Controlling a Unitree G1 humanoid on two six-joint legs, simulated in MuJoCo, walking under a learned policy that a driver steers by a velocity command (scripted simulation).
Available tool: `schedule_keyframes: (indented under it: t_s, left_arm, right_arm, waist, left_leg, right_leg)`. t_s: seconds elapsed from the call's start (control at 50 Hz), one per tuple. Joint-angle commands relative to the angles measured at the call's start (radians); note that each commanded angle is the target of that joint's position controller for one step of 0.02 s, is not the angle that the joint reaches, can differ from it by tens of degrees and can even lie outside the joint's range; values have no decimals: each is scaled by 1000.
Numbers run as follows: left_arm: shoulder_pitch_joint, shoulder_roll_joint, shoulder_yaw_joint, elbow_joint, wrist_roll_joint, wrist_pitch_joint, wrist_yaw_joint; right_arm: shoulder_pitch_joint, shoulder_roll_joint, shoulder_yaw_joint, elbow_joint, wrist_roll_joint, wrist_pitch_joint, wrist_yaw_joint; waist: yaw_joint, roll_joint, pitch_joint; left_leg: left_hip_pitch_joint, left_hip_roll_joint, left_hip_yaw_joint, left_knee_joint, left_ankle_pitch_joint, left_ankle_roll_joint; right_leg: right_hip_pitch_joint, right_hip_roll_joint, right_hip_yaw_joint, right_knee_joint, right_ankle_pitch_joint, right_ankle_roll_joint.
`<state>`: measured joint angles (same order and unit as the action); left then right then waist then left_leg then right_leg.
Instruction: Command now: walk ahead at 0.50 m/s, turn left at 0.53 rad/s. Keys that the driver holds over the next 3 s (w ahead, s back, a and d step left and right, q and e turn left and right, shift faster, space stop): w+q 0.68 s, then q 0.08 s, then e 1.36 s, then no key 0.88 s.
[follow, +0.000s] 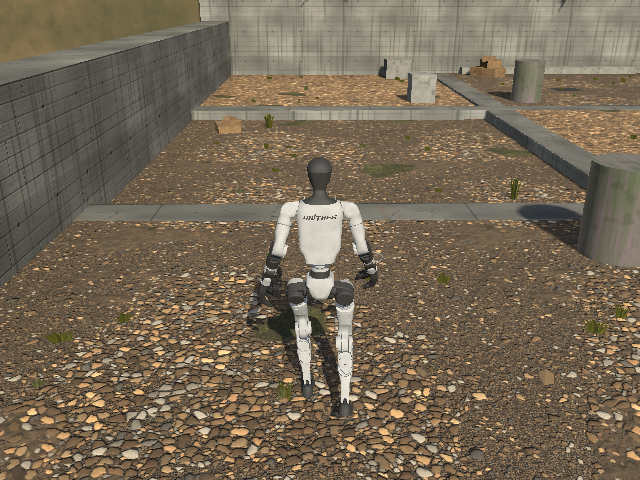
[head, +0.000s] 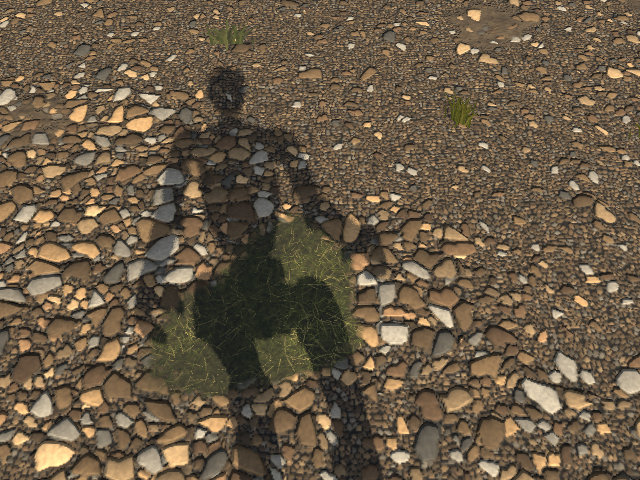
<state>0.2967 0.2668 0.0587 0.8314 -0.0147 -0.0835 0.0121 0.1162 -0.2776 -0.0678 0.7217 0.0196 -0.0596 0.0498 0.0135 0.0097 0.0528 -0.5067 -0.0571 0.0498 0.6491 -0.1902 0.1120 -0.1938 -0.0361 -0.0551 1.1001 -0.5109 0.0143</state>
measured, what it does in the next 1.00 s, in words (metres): walks ahead, turning left: right foot, then left foot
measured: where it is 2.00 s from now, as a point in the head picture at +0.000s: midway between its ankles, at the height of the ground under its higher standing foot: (292, 432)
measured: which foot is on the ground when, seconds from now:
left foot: down 0.00-0.42, up 0.44-0.88, down 0.90-1.00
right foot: up 0.00-0.40, down 0.42-0.90, up 0.92-1.00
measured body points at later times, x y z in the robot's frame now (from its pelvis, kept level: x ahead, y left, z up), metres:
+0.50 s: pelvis +0.29 -0.02 +0.01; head +0.32 -0.02 +0.46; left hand +0.41 +0.28 -0.06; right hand +0.44 -0.28 -0.10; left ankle +0.12 +0.06 -0.64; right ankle +0.39 -0.11 -0.72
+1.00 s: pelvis +0.48 +0.09 +0.01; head +0.52 +0.12 +0.46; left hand +0.39 +0.36 -0.13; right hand +0.78 -0.01 -0.07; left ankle +0.52 +0.22 -0.72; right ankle +0.44 -0.10 -0.64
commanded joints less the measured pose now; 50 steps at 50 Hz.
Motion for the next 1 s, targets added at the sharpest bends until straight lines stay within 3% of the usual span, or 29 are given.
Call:
schedule_keyframes:
  t_s: [0.02, 0.04, 0.06, 0.1, 0.16, 0.24, 0.3, 0.34, 0.38, 0.4, 0.42, 0.44, 0.46, 0.48, 0.5, 0.52, 0.54, 0.58, 0.66, 0.76, 0.8, 0.84, 0.88, 0.9, 0.92, 0.94, 0.96, 0.98, 1.0]
  left_arm:
    - [-104, 124, 12, -157, -19, -81, -11]
    - [-109, 131, 20, -149, 9, -77, -2]
    - [-83, 138, 27, -150, 19, -64, -1]
    - [-60, 119, 27, -155, 28, -38, 0]
    - [-139, 84, 15, -186, 35, -21, 5]
    - [-288, 55, -1, -219, 24, -30, -8]
    - [-351, 83, 6, -242, 10, -42, -24]
    - [-343, 111, 18, -246, 8, -53, -32]
    - [-257, 133, 34, -228, 6, -63, -31]
    - [-159, 159, 49, -208, 15, -69, -25]
    - [-7, 215, 64, -197, 32, -70, -15]
    - [84, 286, 82, -159, 43, -57, -19]
    - [74, 196, 64, -171, 19, -51, -23]
    - [34, 133, 47, -181, 14, -43, -18]
    - [-15, 118, 38, -185, 22, -35, -16]
    - [-44, 100, 31, -176, 25, -30, -16]
    - [-59, 88, 25, -171, 30, -31, -15]
    - [-64, 87, 27, -153, 23, -38, -17]
    - [-50, 139, 44, -110, 22, -42, -15]
    - [-67, 174, 47, -80, 15, -11, 5]
    - [-12, 185, 45, -51, 0, -2, 3]
    - [-9, 205, 48, -34, -19, 5, -2]
    - [-34, 201, 42, -22, -33, 8, -6]
    - [-2, 160, 25, -22, -14, 2, -8]
    - [74, 56, -17, -44, 29, -7, -23]
    - [170, 72, -23, 6, 4, -2, -31]
    - [108, 171, 7, 6, -32, 12, -32]
    - [21, 162, 6, -20, -33, 26, -24]
    - [-11, 139, 6, -15, -18, 46, -9]
  right_arm:
    - [214, -152, -47, -23, 3, -15, -13]
    - [146, -119, -37, -41, 1, -14, -15]
    - [113, -100, -29, -61, -11, -15, -19]
    - [102, -110, -32, -71, -9, -18, -26]
    - [141, -149, -42, -61, -4, -17, -45]
    - [199, -153, -43, -46, 6, -1, -60]
    - [243, -156, -43, -33, 11, 9, -63]
    - [246, -152, -43, -33, 10, 14, -67]
    - [212, -146, -43, -45, 7, 19, -69]
    - [196, -117, -33, -57, 3, 17, -67]
    - [188, -61, -11, -81, -12, 11, -62]
    - [339, -3, 8, -105, 14, 3, -62]
    - [344, -105, -6, -80, 25, 2, -64]
    - [237, -163, -23, -89, 18, 9, -63]
    - [178, -156, -24, -103, 5, 14, -64]
    - [142, -142, -27, -117, -5, 14, -59]
    - [146, -124, -28, -122, 2, 18, -52]
    - [159, -85, -22, -124, 12, 29, -46]
    - [93, -60, -13, -148, 1, 39, -44]
    - [-32, -34, -3, -172, -8, 22, -15]
    - [-79, -20, 1, -193, -7, 18, -3]
    - [-59, -40, -8, -198, -12, 12, 1]
    - [106, -95, -36, -141, -31, 5, -10]
    - [187, -167, -54, -119, -46, 4, -27]
    - [241, -227, -49, -127, -89, 9, -47]
    - [242, -171, -26, -135, -78, 13, -45]
    - [211, -147, -27, -125, -53, 21, -34]
    - [137, -119, -17, -115, -34, 19, -31]
    - [76, -77, -3, -106, -27, 16, -32]
  waist:
    - [-93, 0, -209]
    - [-50, -26, -151]
    - [-14, -4, -137]
    - [12, 9, -117]
    - [-4, 19, -78]
    - [-70, 72, -73]
    - [-94, 89, -71]
    - [-79, 103, -74]
    - [-23, 131, -90]
    - [29, 121, -150]
    - [94, 26, -287]
    - [31, -321, -410]
    - [50, -261, -357]
    - [79, -153, -225]
    - [63, -80, -148]
    - [45, -70, -89]
    - [21, -94, -69]
    - [5, -122, -57]
    - [7, -85, -40]
    - [38, -82, -15]
    - [57, -85, -32]
    - [26, -102, -55]
    - [-80, -87, -138]
    - [-104, -35, -211]
    - [-77, 203, -373]
    - [-74, 213, -582]
    - [-93, 139, -511]
    - [-68, 99, -367]
    - [-40, 58, -268]
  left_leg:
    - [668, 314, -596, -345, 42, 230]
    - [524, 274, -503, -357, 149, 207]
    - [434, 249, -455, -380, 220, 203]
    - [341, 221, -400, -412, 306, 207]
    - [257, 177, -316, -422, 369, 185]
    - [239, 119, -285, -381, 243, 117]
    - [302, 155, -370, -332, 166, 106]
    - [365, 183, -442, -278, 136, 92]
    - [377, 179, -476, -205, 177, 68]
    - [344, 131, -447, -96, 229, 37]
    - [224, 71, -365, 171, 114, -1]
    - [-140, -66, -239, 491, -367, -68]
    - [-277, 16, -255, 641, -383, -81]
    - [-311, 52, -237, 683, -284, -89]
    - [-282, 86, -203, 669, -209, -96]
    - [-263, 112, -198, 626, -162, -99]
    - [-220, 137, -193, 596, -135, -98]
    - [-188, 153, -163, 554, -117, -102]
    - [-248, 172, -155, 419, -10, -124]
    - [-126, 131, -48, 105, 216, -118]
    - [-51, 102, -33, 23, 204, -101]
    - [19, 69, -31, -50, 135, -63]
    - [256, 24, -4, -204, 257, -10]
    - [467, 108, -67, -183, 618, 21]
    - [842, 434, -392, -60, 1181, 191]
    - [873, 550, -531, -73, 1221, 298]
    - [766, 477, -427, -133, 996, 271]
    - [656, 414, -347, -178, 798, 212]
    - [525, 374, -290, -225, 656, 169]
  right_leg:
    - [-612, -28, 159, 228, 114, -43]
    - [-545, -56, 149, 148, 153, -35]
    - [-474, -77, 156, 109, 181, -28]
    - [-430, -81, 137, 30, 206, 2]
    - [-435, -59, 104, -148, 333, 45]
    - [-351, 11, 89, -460, 572, 51]
    - [-326, 38, 109, -559, 573, 39]
    - [-303, 44, 129, -607, 509, 16]
    - [-191, 47, 117, -653, 458, -22]
    - [-29, 21, 124, -673, 468, -56]
    - [229, -144, 275, -653, 422, -124]
    - [558, -369, 733, -726, 233, -292]
    - [535, -395, 847, -777, 15, -287]
    - [415, -350, 686, -792, 23, -240]
    - [289, -306, 551, -805, 146, -211]
    - [192, -266, 458, -829, 254, -202]
    - [128, -234, 378, -854, 315, -189]
    - [75, -211, 279, -899, 380, -195]
    - [95, -233, 155, -936, 529, -216]
    - [91, -181, -58, -871, 816, -159]
    - [110, -194, -50, -839, 865, -158]
    - [155, -213, -24, -773, 956, -154]
    - [152, -168, -32, -584, 1033, -113]
    - [33, -107, -54, -412, 848, -64]
    - [-301, 14, -35, -28, 25, 11]
    - [-311, 38, 202, 145, -253, 30]
    - [-349, 1, 208, 175, -212, 37]
    - [-410, -34, 165, 129, -163, 42]
    - [-405, -61, 151, 65, -108, 54]
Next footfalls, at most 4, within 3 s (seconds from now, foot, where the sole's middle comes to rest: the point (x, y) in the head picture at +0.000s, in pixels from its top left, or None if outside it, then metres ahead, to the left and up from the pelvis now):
0.42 right None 0.43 -0.10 -0.75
0.90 left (220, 415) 0.56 0.25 -0.75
1.34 right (342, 399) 0.60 -0.01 -0.75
1.84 left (236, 401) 0.59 0.22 -0.75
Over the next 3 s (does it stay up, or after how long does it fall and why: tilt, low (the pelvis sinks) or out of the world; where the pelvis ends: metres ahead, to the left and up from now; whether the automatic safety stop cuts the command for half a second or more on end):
stays up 0.54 0.06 0.02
